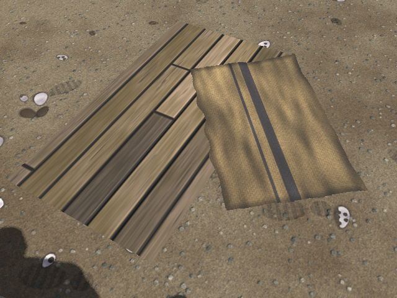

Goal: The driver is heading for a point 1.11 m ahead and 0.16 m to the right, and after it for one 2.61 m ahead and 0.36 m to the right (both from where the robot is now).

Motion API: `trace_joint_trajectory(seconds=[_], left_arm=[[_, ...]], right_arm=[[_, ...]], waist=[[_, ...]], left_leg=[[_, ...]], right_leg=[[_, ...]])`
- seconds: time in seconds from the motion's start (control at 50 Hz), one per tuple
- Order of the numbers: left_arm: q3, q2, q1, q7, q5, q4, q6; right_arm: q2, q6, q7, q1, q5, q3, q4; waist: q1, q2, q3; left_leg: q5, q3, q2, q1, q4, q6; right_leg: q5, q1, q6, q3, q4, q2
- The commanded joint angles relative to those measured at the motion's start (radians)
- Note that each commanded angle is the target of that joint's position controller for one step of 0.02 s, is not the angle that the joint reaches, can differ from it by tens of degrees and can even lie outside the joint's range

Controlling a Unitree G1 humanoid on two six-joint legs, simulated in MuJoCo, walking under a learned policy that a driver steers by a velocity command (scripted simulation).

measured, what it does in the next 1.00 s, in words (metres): walks ahead, turning right: left foot, then right foot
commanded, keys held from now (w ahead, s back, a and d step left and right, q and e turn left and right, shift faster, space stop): w+q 0.08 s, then w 0.06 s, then w+e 0.86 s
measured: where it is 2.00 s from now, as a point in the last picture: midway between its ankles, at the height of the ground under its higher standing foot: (261, 169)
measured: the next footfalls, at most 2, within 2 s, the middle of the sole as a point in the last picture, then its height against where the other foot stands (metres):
left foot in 0.28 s outside the picture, level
right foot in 0.82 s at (234, 268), level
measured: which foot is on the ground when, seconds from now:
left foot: up 0.00-0.26, down 0.28-0.82, up 0.84-1.00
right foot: down 0.00-0.28, up 0.30-0.80, down 0.82-1.00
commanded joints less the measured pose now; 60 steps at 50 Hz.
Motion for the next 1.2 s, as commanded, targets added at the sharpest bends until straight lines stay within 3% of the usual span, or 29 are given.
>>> trace_joint_trajectory(seconds=[0.02, 0.12, 0.2, 0.24, 0.26, 0.28, 0.3, 0.32, 0.34, 0.36, 0.38, 0.42, 0.44, 0.48, 0.54, 0.62, 0.7, 0.76, 0.78, 0.8, 0.82, 0.84, 0.86, 0.88, 0.92, 0.94, 0.98, 1.06, 1.2], left_arm=[[0.012, 0.077, 0.021, -0.004, -0.002, -0.034, -0.024], [0.009, 0.092, 0.085, -0.003, -0.002, 0.002, -0.018], [0.007, 0.122, 0.178, 0.003, -0.003, 0.063, 0.005], [0.007, 0.146, 0.192, 0.005, -0.005, 0.089, 0.020], [0.007, 0.157, 0.192, 0.005, -0.008, 0.100, 0.026], [0.001, 0.150, 0.185, 0.005, -0.016, 0.101, 0.029], [-0.015, 0.098, 0.163, 0.000, -0.020, 0.052, 0.024], [-0.034, -0.002, 0.254, -0.009, -0.047, 0.025, 0.027], [0.004, 0.118, 0.146, 0.005, -0.027, 0.038, 0.037], [0.004, 0.096, 0.088, 0.000, -0.032, 0.017, 0.032], [0.002, 0.075, 0.086, -0.002, -0.029, 0.030, 0.032], [0.004, 0.046, 0.129, -0.013, 0.001, 0.063, 0.061], [0.006, 0.033, 0.130, -0.021, 0.005, 0.067, 0.073], [0.010, 0.018, 0.086, -0.033, 0.008, 0.049, 0.087], [0.011, 0.012, -0.020, -0.041, 0.010, 0.012, 0.093], [-0.006, -0.003, -0.174, -0.055, 0.011, -0.043, 0.086], [-0.010, 0.014, -0.275, -0.065, 0.018, -0.091, 0.084], [0.001, 0.038, -0.223, -0.056, 0.019, -0.087, 0.085], [0.011, 0.054, -0.149, -0.051, 0.018, -0.069, 0.082], [0.025, 0.078, -0.038, -0.044, 0.019, -0.037, 0.074], [0.053, 0.142, 0.117, -0.030, 0.030, 0.009, 0.067], [0.085, 0.271, 0.112, -0.016, 0.030, 0.002, 0.069], [0.089, 0.284, 0.138, -0.016, -0.006, -0.011, 0.082], [0.081, 0.254, 0.083, -0.005, -0.008, -0.003, 0.087], [0.057, 0.157, -0.012, 0.000, -0.014, -0.008, 0.076], [0.047, 0.130, -0.041, 0.002, -0.020, -0.012, 0.069], [0.041, 0.126, -0.035, -0.002, -0.024, -0.013, 0.046], [0.048, 0.163, 0.041, -0.005, -0.023, 0.000, 0.036], [0.048, 0.169, 0.171, 0.004, -0.015, 0.010, 0.043]], right_arm=[[-0.001, 0.002, 0.017, -0.018, -0.001, 0.008, -0.072], [0.031, -0.010, 0.034, -0.200, 0.006, 0.033, -0.127], [0.026, -0.016, 0.026, -0.277, -0.001, 0.041, -0.145], [0.010, -0.026, 0.011, -0.235, -0.009, 0.036, -0.126], [-0.005, -0.037, 0.003, -0.131, -0.013, 0.028, -0.089], [-0.040, -0.053, -0.010, 0.043, -0.026, 0.013, -0.026], [-0.134, -0.061, -0.029, 0.229, -0.047, -0.012, 0.008], [-0.208, -0.056, -0.041, 0.235, -0.028, -0.029, 0.009], [-0.164, -0.050, -0.047, 0.212, 0.003, -0.026, 0.007], [-0.105, -0.056, -0.046, 0.131, 0.009, -0.005, 0.020], [-0.051, -0.064, -0.040, 0.080, 0.011, 0.007, 0.024], [0.003, -0.077, -0.043, 0.034, 0.022, 0.022, 0.033], [0.010, -0.087, -0.044, 0.043, 0.022, 0.024, 0.041], [-0.008, -0.104, -0.048, 0.065, 0.031, 0.018, 0.063], [-0.002, -0.108, -0.054, 0.111, 0.027, 0.018, 0.093], [-0.013, -0.107, -0.060, 0.142, 0.024, 0.019, 0.120], [-0.053, -0.095, -0.072, 0.206, 0.022, 0.011, 0.156], [-0.093, -0.078, -0.082, 0.198, 0.017, 0.002, 0.166], [-0.111, -0.067, -0.083, 0.189, 0.014, -0.003, 0.165], [-0.128, -0.057, -0.081, 0.182, 0.017, -0.008, 0.159], [-0.123, -0.054, -0.076, 0.172, 0.017, -0.006, 0.141], [0.012, -0.059, -0.056, 0.225, 0.029, 0.021, 0.076], [-0.064, -0.075, -0.047, 0.108, 0.029, 0.007, 0.030], [-0.064, -0.089, -0.042, 0.019, 0.034, 0.011, 0.003], [-0.054, -0.097, -0.047, 0.033, 0.026, 0.014, 0.021], [-0.047, -0.078, -0.047, 0.055, 0.007, 0.016, 0.022], [-0.028, -0.041, -0.040, 0.071, -0.009, 0.018, 0.022], [-0.020, -0.018, -0.033, -0.063, -0.006, 0.023, -0.032], [-0.027, -0.027, -0.022, -0.299, 0.006, 0.036, -0.115]], waist=[[-0.022, -0.114, 0.007], [0.018, -0.119, 0.041], [0.038, -0.121, 0.071], [0.009, -0.138, 0.037], [-0.042, -0.138, -0.022], [-0.116, -0.115, -0.126], [-0.184, -0.003, -0.278], [-0.129, 0.198, -0.397], [-0.153, 0.012, -0.302], [-0.103, 0.020, -0.158], [-0.067, 0.000, -0.088], [-0.013, 0.034, -0.033], [-0.004, 0.031, -0.028], [0.014, 0.023, -0.003], [0.006, 0.025, 0.037], [-0.019, 0.019, 0.077], [-0.043, 0.007, 0.095], [-0.006, 0.033, 0.038], [0.028, 0.039, -0.009], [0.077, 0.028, -0.079], [0.148, -0.045, -0.167], [0.075, -0.286, -0.251], [0.116, -0.207, -0.318], [0.098, -0.134, -0.161], [0.009, -0.012, -0.029], [-0.026, -0.017, -0.025], [-0.047, -0.031, -0.042], [-0.015, -0.071, -0.002], [0.079, -0.114, 0.012]], left_leg=[[0.101, -0.029, 0.050, -0.124, -0.035, -0.011], [0.259, 0.061, 0.033, -0.046, -0.339, -0.005], [0.134, 0.118, -0.001, 0.034, -0.506, 0.025], [0.037, 0.151, -0.045, 0.133, -0.570, 0.051], [0.041, 0.153, -0.075, 0.266, -0.629, 0.069], [0.099, 0.131, -0.065, 0.517, -0.673, 0.093], [0.014, -0.137, 0.194, 0.808, -0.673, 0.140], [0.053, -0.571, 0.469, 1.026, -0.777, 0.250], [0.088, -0.496, 0.411, 0.904, -0.804, 0.211], [0.172, -0.322, 0.356, 0.761, -0.833, 0.169], [0.230, -0.221, 0.310, 0.646, -0.877, 0.130], [0.244, -0.082, 0.244, 0.511, -0.933, 0.076], [0.273, -0.050, 0.234, 0.487, -0.950, 0.074], [0.333, 0.017, 0.227, 0.483, -0.976, 0.075], [0.353, 0.101, 0.218, 0.494, -0.998, 0.079], [0.389, 0.199, 0.201, 0.503, -0.996, 0.071], [0.510, 0.247, 0.243, 0.626, -0.954, 0.063], [0.919, 0.294, 0.251, 0.709, -0.769, 0.045], [1.011, 0.302, 0.251, 0.716, -0.635, 0.043], [0.965, 0.307, 0.244, 0.672, -0.446, 0.034], [0.726, 0.311, 0.215, 0.501, -0.166, 0.003], [-0.154, 0.285, 0.039, 0.063, 0.216, -0.057], [-0.284, 0.048, -0.064, -0.113, 0.354, -0.070], [-0.171, -0.001, 0.014, -0.205, 0.324, -0.057], [-0.056, 0.002, 0.081, -0.086, 0.137, -0.057], [-0.053, -0.003, 0.092, -0.016, 0.086, -0.071], [-0.056, 0.009, 0.090, 0.039, 0.026, -0.093], [0.078, 0.035, 0.086, -0.043, -0.144, -0.125], [0.232, 0.028, 0.030, -0.112, -0.421, -0.122]], right_leg=[[0.211, 0.054, -0.117, 0.180, -0.213, -0.295], [0.309, 0.057, -0.083, 0.030, -0.204, -0.255], [0.411, 0.160, -0.098, 0.045, -0.178, -0.293], [0.696, 0.226, -0.098, 0.052, -0.055, -0.296], [0.800, 0.229, -0.088, 0.044, 0.080, -0.282], [0.722, 0.130, -0.068, 0.020, 0.276, -0.244], [0.316, -0.099, -0.049, 0.003, 0.582, -0.193], [-0.386, -0.439, -0.015, 0.042, 0.900, -0.030], [-0.295, -0.498, -0.028, 0.179, 0.944, -0.063], [-0.198, -0.497, -0.034, 0.193, 0.900, -0.097], [-0.146, -0.457, -0.028, 0.183, 0.845, -0.120], [-0.099, -0.377, -0.007, 0.177, 0.797, -0.138], [-0.082, -0.363, -0.003, 0.172, 0.800, -0.131], [-0.023, -0.415, 0.004, 0.166, 0.793, -0.134], [0.090, -0.510, 0.014, 0.155, 0.736, -0.146], [0.226, -0.487, 0.005, 0.101, 0.484, -0.128], [0.164, -0.454, -0.043, 0.029, 0.337, -0.100], [0.014, -0.335, -0.103, -0.030, 0.301, -0.015], [-0.043, -0.252, -0.128, -0.040, 0.289, 0.024], [-0.056, -0.106, -0.155, -0.028, 0.234, 0.058], [-0.092, 0.134, -0.199, 0.097, 0.161, 0.005], [-0.099, 0.446, -0.346, 0.606, 0.107, -0.314], [-0.137, 0.497, -0.404, 0.940, -0.074, -0.377], [-0.087, 0.403, -0.364, 0.768, -0.094, -0.364], [0.152, 0.147, -0.272, 0.564, -0.109, -0.275], [0.232, 0.073, -0.252, 0.494, -0.119, -0.231], [0.341, 0.024, -0.244, 0.429, -0.125, -0.185], [0.320, 0.008, -0.213, 0.404, -0.154, -0.141], [0.385, 0.166, -0.172, 0.460, -0.089, -0.137]])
